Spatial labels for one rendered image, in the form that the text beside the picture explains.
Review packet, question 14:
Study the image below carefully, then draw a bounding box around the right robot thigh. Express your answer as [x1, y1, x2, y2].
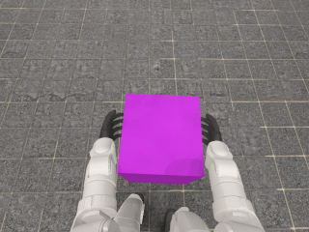
[172, 211, 211, 232]

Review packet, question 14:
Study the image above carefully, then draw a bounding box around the carton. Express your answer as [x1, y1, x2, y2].
[117, 93, 205, 185]

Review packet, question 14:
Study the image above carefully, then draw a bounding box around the right robot forearm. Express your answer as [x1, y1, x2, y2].
[205, 140, 266, 232]

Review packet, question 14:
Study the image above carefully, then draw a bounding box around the robot left hand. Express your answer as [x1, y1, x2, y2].
[99, 109, 124, 141]

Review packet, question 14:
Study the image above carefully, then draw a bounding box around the robot left foot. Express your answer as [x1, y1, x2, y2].
[135, 192, 144, 204]

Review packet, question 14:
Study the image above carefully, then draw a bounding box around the robot left upper arm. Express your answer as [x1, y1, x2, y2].
[71, 218, 121, 232]

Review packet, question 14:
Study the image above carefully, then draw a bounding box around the left robot forearm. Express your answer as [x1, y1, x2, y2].
[70, 137, 117, 232]

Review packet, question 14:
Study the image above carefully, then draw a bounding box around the robot right upper arm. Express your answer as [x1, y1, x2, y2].
[213, 219, 265, 232]

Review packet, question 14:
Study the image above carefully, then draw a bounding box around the robot right hand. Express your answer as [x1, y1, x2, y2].
[201, 113, 223, 146]

